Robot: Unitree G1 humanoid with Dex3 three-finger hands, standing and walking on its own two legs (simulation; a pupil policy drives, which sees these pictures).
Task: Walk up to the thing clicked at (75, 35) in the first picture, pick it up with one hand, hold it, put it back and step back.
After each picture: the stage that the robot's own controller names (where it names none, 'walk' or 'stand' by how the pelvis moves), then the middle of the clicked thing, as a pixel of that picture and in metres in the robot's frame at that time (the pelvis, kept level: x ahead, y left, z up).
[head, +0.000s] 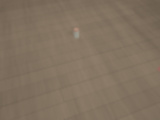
stand; (76, 33) +1.55 +0.12 -0.72
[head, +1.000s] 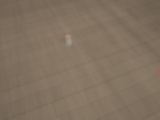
walk; (68, 40) +1.41 +0.31 -0.72
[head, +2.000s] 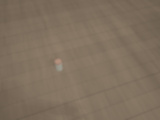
walk; (58, 65) +0.94 +0.31 -0.71
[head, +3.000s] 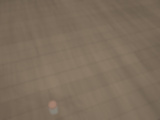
walk; (53, 107) +0.56 +0.23 -0.70
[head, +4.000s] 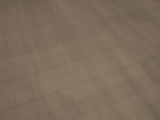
stand; out of the picture +0.35 +0.20 -0.70
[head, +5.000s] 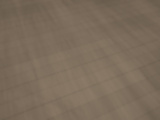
stand; out of the picture +0.33 +0.21 -0.72
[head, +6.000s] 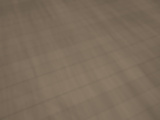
stand; out of the picture +0.33 +0.21 -0.73
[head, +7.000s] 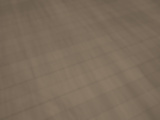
stand; out of the picture +0.32 +0.22 -0.73
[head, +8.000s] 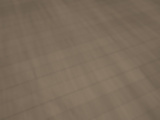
stand; out of the picture +0.32 +0.21 -0.73
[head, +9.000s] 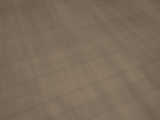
stand; out of the picture +0.32 +0.21 -0.73
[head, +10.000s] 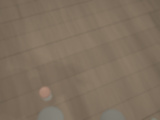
go down; (45, 93) +0.38 +0.20 -0.52
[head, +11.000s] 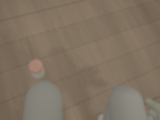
go down; (37, 69) +0.42 +0.23 -0.32
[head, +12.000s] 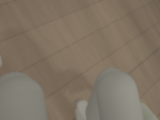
close in; out of the picture +0.40 +0.26 -0.23
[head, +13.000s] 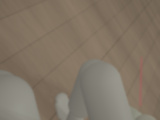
close; out of the picture +0.39 +0.27 -0.22
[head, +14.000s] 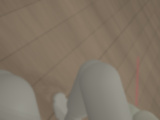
close; out of the picture +0.39 +0.28 -0.22
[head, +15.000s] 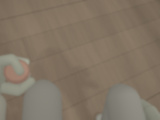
lift; (19, 76) +0.32 +0.24 -0.06
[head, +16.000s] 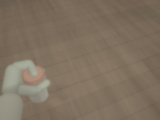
hold; (36, 84) +0.33 +0.17 +0.05
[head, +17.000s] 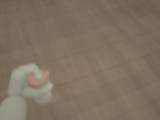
hold; (40, 87) +0.33 +0.17 +0.01
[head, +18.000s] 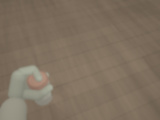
hold; (40, 88) +0.33 +0.17 +0.00
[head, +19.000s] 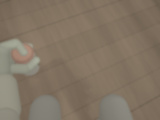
crouch; (26, 60) +0.41 +0.20 -0.08
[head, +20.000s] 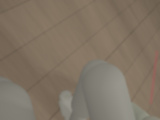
lower; out of the picture +0.41 +0.29 -0.22
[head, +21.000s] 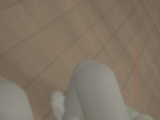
lower; out of the picture +0.41 +0.29 -0.23
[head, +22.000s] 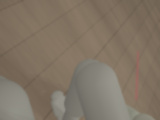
lower; out of the picture +0.41 +0.29 -0.22
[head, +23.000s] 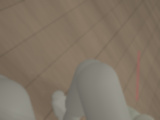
lower; out of the picture +0.41 +0.29 -0.22
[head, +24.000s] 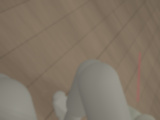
loosen; out of the picture +0.41 +0.28 -0.22
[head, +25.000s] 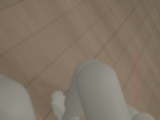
withdraw; out of the picture +0.40 +0.28 -0.23
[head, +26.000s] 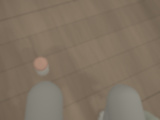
walk; (41, 66) +0.43 +0.21 -0.34
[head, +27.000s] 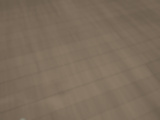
stand; out of the picture +0.35 +0.17 -0.66
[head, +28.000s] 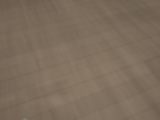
stand; out of the picture +0.37 +0.18 -0.67
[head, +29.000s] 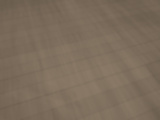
stand; out of the picture +0.37 +0.17 -0.69
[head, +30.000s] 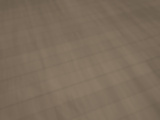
walk; out of the picture +0.39 +0.18 -0.72
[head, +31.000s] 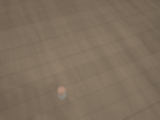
walk; (61, 92) +0.57 +0.15 -0.70
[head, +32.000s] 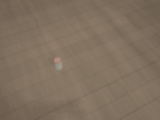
walk; (58, 63) +0.88 +0.28 -0.69
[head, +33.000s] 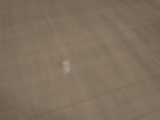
stand; (66, 66) +0.97 +0.19 -0.71
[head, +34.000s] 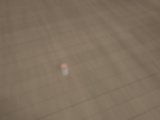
stand; (64, 69) +1.00 +0.22 -0.73
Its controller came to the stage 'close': yes
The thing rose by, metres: 0.71
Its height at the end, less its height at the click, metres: +0.00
